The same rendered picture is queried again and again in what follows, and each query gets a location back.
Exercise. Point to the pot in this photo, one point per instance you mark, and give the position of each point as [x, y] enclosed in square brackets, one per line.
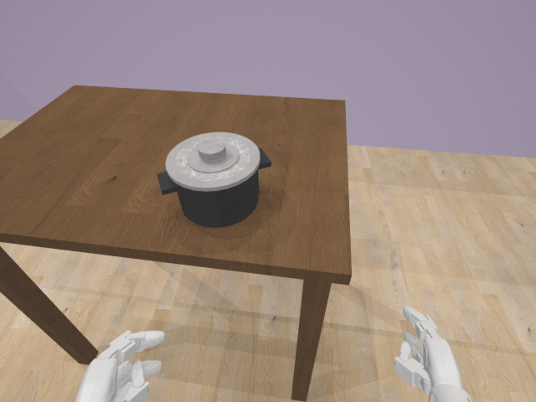
[217, 208]

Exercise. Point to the knob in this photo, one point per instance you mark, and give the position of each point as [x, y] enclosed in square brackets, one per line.
[211, 149]

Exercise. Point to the robot right hand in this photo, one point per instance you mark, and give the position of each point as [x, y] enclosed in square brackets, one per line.
[434, 362]

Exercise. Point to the table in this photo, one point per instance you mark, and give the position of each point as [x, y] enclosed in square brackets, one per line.
[81, 175]

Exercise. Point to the lid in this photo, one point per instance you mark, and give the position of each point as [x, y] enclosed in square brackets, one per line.
[187, 169]

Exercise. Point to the robot right forearm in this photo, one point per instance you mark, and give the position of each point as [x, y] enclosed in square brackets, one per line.
[448, 393]

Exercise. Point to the robot left hand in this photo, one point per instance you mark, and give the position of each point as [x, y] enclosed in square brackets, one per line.
[105, 381]

